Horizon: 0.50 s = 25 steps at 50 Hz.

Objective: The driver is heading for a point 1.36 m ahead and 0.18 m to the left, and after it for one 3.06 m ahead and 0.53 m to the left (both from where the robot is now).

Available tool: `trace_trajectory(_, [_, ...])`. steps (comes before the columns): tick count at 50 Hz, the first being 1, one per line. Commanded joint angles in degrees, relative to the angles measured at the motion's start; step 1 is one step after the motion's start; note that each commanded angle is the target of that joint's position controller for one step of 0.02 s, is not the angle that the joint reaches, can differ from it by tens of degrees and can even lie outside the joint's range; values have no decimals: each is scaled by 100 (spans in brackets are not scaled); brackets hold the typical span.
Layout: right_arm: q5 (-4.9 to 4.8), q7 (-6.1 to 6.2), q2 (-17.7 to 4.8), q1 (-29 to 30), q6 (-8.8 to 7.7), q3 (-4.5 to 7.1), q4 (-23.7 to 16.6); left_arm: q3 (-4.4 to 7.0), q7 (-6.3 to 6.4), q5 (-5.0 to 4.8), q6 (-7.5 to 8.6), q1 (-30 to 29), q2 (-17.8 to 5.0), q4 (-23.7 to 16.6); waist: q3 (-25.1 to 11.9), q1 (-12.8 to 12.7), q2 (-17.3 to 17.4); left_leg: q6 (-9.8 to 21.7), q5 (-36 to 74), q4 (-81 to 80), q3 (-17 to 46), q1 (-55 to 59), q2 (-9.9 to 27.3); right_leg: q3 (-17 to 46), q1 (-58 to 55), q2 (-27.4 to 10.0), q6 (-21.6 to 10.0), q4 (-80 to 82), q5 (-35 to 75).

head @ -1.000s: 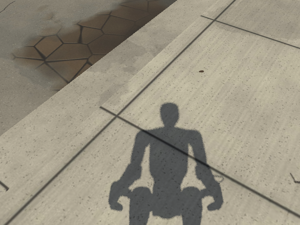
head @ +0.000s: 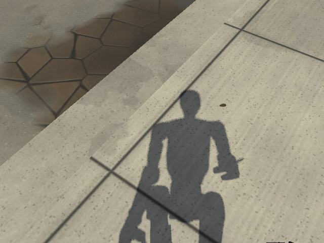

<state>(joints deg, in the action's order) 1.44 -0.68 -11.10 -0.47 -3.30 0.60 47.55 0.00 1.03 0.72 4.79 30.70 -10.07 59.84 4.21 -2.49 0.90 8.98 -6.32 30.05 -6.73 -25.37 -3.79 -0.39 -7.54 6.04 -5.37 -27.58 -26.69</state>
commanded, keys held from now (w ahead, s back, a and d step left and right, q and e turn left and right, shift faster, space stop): w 1.00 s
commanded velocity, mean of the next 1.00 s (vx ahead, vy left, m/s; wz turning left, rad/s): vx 0.50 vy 0.00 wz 0.00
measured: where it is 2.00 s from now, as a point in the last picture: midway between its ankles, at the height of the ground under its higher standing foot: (176, 116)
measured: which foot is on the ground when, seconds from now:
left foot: down 0.00-0.56, up 0.58-1.00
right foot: up 0.00-0.52, down 0.54-1.00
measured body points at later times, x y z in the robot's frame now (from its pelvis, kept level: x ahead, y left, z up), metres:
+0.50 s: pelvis +0.27 -0.02 +0.02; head +0.31 -0.02 +0.46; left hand +0.49 +0.18 -0.09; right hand +0.16 -0.25 -0.12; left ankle +0.12 +0.05 -0.72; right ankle +0.43 -0.12 -0.70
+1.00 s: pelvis +0.54 -0.03 +0.02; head +0.57 -0.03 +0.47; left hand +0.44 +0.19 -0.12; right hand +0.73 -0.24 -0.09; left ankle +0.70 +0.09 -0.68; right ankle +0.43 -0.11 -0.72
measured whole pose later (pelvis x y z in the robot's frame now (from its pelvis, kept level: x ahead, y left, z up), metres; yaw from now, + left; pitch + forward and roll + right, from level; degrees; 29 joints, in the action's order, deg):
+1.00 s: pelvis +0.54 -0.03 +0.02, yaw +1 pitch +0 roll -2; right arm 1.3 -1.7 -11.0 -1.3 -2.2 1.1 51.0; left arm 1.2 0.2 1.1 5.6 28.0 -9.7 61.6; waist 2.9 -3.9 1.7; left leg 3.1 -1.8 36.8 -3.5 -33.7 3.9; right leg -4.3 -5.2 5.0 -4.3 -10.1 -15.8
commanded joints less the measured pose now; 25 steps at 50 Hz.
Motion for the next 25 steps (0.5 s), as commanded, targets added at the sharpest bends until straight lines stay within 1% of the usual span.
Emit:
trace_trajectory(1, [179, 99, -1513, -2697, -2, 463, 529, 62, -59, -77, 26, 552, -173, -458, -1877, 679, 1014, 1454, -455, -699, 4540, 4536, 2776, 138, 3845, -20, 54, -5406, -523])
trace_trajectory(2, [-110, 33, -1216, -2200, 16, 459, 505, 170, -53, 49, 10, 10, -760, -486, -1301, 771, 207, 1419, -1904, -1481, 4579, 3755, 2489, 483, 4370, -338, -102, -5406, 116])
trace_trajectory(3, [-147, 12, -869, -1603, -5, 366, 401, 221, -97, 63, 39, -580, -893, -689, -422, 549, 110, 1198, -2217, -1856, 3772, 2780, 2309, 432, 4467, -624, -134, -5047, 692])
trace_trajectory(4, [-108, -18, -594, -1398, -59, 298, 415, 239, -123, 78, 48, -819, -863, -725, -43, 392, -164, 996, -1638, -2083, 3277, 2077, 2071, 413, 4215, -778, -130, -4702, 916])
trace_trajectory(5, [-77, -7, -446, -1441, -124, 240, 496, 238, -142, 102, -10, -804, -765, -695, 74, 215, -224, 802, -963, -2152, 2782, 1644, 1842, 422, 3912, -913, -76, -4436, 1000])
trace_trajectory(6, [-81, 20, -347, -1539, -175, 196, 609, 199, -186, 140, -90, -659, -582, -663, 46, 59, -130, 661, -615, -2254, 2388, 1338, 1661, 388, 3598, -997, 14, -4183, 1050])
trace_trajectory(7, [-85, 29, -365, -1697, -234, 189, 710, 178, -216, 144, -144, -636, -443, -644, 39, 13, -77, 615, -232, -2301, 2128, 1218, 1572, 310, 3496, -1025, 78, -4022, 1093])
trace_trajectory(8, [-97, 29, -450, -1850, -284, 201, 800, 173, -237, 149, -179, -719, -397, -682, 56, -11, -45, 597, 77, -2344, 1914, 1179, 1503, 230, 3562, -1068, 131, -3865, 1184])
trace_trajectory(10, [-106, 22, -623, -2065, -318, 224, 913, 185, -263, 145, -228, -1216, -453, -862, 168, 28, 53, 531, 318, -2490, 1586, 1215, 1389, 81, 3964, -1202, 230, -3452, 1614])
trace_trajectory(12, [-118, 14, -639, -2300, -307, 205, 984, 191, -270, 122, -245, -1831, -513, -1060, 264, 171, 73, 398, 757, -2522, 1367, 1426, 1266, -60, 4359, -1271, 313, -2882, 2122])
trace_trajectory(15, [-128, 22, -610, -2663, -294, 163, 1085, 154, -286, 64, -236, -2538, -459, -1259, 229, 397, 160, 135, 1465, -2404, 1100, 1762, 1126, -258, 4393, -1176, 385, -1944, 2724])
trace_trajectory(18, [-100, 70, -617, -3027, -282, 133, 1203, 116, -286, 39, -232, -3099, -422, -1401, 208, 606, 256, 55, 1879, -2263, 1039, 2318, 1169, -387, 4407, -1021, 368, -1274, 2945])
trace_trajectory(21, [-28, 125, -658, -3256, -247, 123, 1307, 114, -274, 42, -201, -3529, -468, -1547, 230, 719, 297, 164, 2354, -1989, 1089, 3037, 1384, -422, 4527, -884, 272, -847, 2624])
trace_trajectory(22, [-5, 146, -695, -3261, -237, 130, 1335, 122, -270, 42, -180, -3593, -496, -1591, 240, 695, 314, 206, 2564, -1877, 1107, 3234, 1481, -410, 4512, -851, 210, -732, 2430])
trace_trajectory(23, [9, 166, -732, -3207, -231, 139, 1351, 135, -264, 42, -155, -3561, -529, -1606, 229, 617, 327, 214, 2897, -1721, 1093, 3360, 1557, -414, 4376, -796, 126, -600, 2197])
trace_trajectory(24, [13, 183, -768, -3076, -229, 147, 1345, 158, -245, 44, -126, -3356, -567, -1560, 147, 461, 351, 167, 3538, -1451, 1018, 3368, 1576, -455, 3988, -676, 21, -435, 1940])
trace_trajectory(25, [10, 195, -823, -2972, -226, 160, 1344, 204, -207, 52, -96, -2920, -642, -1422, -67, 256, 403, 96, 4299, -983, 957, 3330, 1564, -512, 3369, -492, -88, -301, 1709])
